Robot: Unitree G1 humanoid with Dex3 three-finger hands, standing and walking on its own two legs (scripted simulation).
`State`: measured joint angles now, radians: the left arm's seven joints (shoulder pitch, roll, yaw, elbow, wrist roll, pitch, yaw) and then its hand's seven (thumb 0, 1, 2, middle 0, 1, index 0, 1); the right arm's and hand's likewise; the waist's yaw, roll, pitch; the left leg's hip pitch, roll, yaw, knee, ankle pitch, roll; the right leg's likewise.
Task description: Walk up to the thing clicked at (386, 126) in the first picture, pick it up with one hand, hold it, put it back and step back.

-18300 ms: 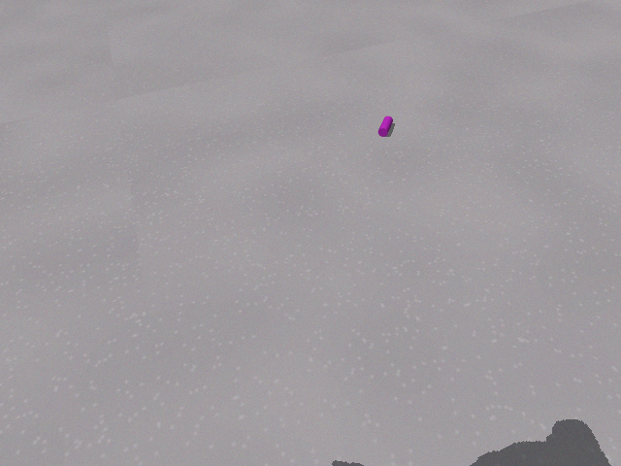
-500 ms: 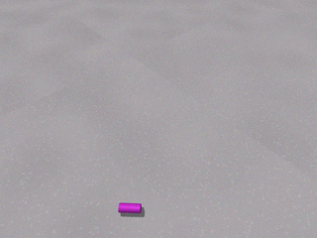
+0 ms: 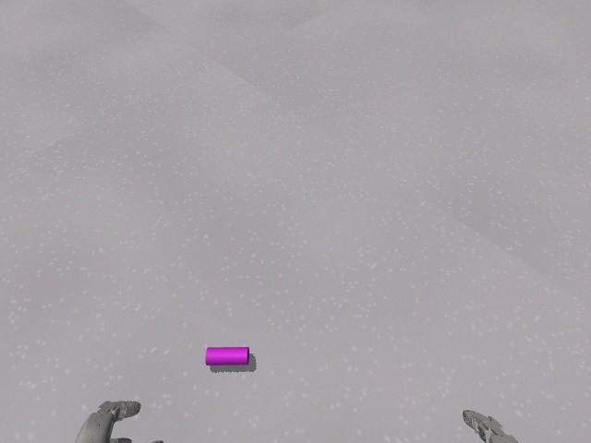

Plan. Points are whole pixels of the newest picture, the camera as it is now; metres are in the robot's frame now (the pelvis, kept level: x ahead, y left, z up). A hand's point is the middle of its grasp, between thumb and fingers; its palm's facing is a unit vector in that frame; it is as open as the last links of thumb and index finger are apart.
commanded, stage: rise first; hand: left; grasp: from above
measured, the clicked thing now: (227, 356) +0.45 +0.23 -0.73
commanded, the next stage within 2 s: none
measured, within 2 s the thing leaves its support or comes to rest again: neither
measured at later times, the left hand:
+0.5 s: hand out of the picture +0.13 +0.26 -0.21, palm faces -0.16 -0.87 -0.47, open 13.8 cm
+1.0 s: hand (170, 414) +0.24 +0.29 -0.40, palm faces -0.47 -0.46 -0.75, open 13.9 cm
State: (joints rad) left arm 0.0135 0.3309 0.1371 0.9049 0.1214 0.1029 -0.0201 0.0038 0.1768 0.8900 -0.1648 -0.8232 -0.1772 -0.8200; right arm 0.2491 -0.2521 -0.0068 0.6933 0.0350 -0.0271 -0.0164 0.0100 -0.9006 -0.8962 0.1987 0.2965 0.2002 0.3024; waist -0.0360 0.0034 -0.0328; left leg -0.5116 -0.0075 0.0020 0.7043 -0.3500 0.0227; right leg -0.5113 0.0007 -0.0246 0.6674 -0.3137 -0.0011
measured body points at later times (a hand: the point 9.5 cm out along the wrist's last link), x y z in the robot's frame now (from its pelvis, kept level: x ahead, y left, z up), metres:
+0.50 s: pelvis +0.00 +0.00 -0.08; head +0.11 +0.02 +0.36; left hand +0.14 +0.31 -0.18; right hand +0.17 -0.25 -0.16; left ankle +0.00 +0.10 -0.72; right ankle +0.01 -0.12 -0.72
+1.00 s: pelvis -0.07 +0.00 -0.26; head +0.14 +0.01 +0.14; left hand +0.26 +0.31 -0.36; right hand +0.12 -0.27 -0.38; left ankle +0.00 +0.10 -0.72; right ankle +0.01 -0.12 -0.72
